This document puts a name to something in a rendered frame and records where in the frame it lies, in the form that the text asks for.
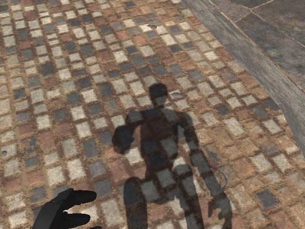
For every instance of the robot left hand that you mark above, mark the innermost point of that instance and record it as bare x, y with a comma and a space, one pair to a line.
52, 215

